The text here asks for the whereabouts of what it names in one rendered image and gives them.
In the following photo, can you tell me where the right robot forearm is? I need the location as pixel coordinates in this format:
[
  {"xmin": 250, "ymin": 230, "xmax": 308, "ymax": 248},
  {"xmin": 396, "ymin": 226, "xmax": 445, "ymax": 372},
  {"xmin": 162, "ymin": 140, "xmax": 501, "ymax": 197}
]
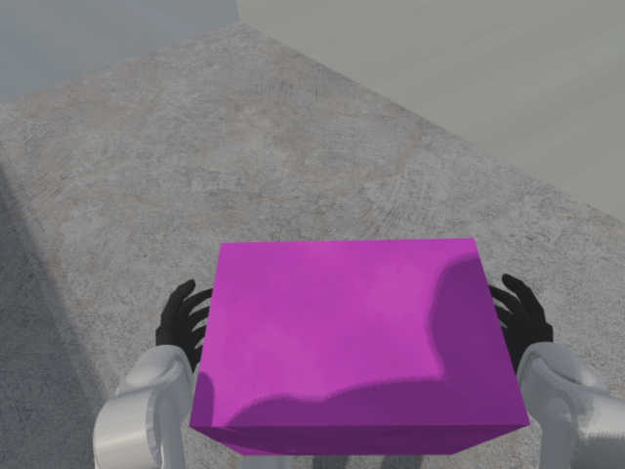
[{"xmin": 517, "ymin": 342, "xmax": 625, "ymax": 469}]

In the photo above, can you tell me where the robot left hand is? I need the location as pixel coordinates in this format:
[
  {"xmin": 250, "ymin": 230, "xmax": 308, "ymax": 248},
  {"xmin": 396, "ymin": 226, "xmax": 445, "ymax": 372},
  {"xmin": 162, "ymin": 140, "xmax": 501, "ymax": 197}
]
[{"xmin": 155, "ymin": 279, "xmax": 213, "ymax": 374}]

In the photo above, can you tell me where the robot right hand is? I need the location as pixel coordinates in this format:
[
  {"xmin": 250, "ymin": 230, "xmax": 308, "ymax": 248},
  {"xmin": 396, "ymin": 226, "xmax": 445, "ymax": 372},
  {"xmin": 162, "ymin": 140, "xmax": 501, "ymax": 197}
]
[{"xmin": 488, "ymin": 274, "xmax": 554, "ymax": 377}]

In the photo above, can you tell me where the carton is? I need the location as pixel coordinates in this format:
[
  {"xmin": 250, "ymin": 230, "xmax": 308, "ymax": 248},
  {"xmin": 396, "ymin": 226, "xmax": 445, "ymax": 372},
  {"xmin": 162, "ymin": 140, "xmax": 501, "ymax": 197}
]
[{"xmin": 188, "ymin": 238, "xmax": 530, "ymax": 455}]

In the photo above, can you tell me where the left robot forearm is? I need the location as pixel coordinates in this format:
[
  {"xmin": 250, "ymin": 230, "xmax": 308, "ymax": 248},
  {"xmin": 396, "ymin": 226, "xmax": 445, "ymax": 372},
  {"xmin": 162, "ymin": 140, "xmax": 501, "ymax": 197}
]
[{"xmin": 93, "ymin": 345, "xmax": 193, "ymax": 469}]

